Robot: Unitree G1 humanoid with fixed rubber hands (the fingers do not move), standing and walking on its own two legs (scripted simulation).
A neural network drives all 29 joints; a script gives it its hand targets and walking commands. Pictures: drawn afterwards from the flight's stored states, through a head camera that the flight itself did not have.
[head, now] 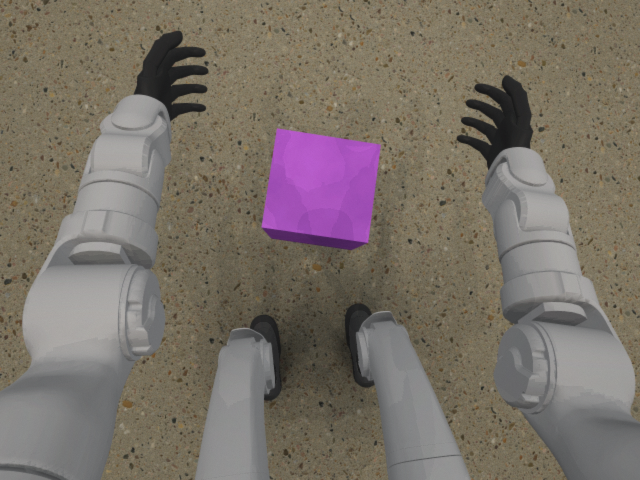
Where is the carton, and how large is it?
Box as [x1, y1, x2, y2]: [262, 128, 380, 249]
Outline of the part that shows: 277,128 263,214 262,228 271,238 347,249 352,249 366,243 368,239 380,145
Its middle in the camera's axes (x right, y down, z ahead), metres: -0.01 -0.10 +0.88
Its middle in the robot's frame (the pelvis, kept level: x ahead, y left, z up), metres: +0.50 -0.05 -0.52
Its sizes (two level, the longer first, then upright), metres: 0.210 0.200 0.250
